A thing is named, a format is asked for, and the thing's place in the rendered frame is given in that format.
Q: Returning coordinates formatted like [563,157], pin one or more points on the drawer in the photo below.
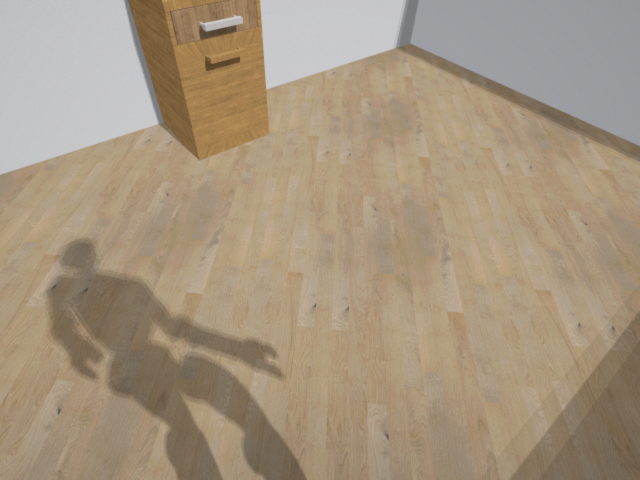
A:
[186,21]

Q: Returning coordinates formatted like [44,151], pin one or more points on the cabinet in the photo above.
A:
[211,108]

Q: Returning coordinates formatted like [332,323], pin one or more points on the handle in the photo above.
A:
[235,20]
[227,55]

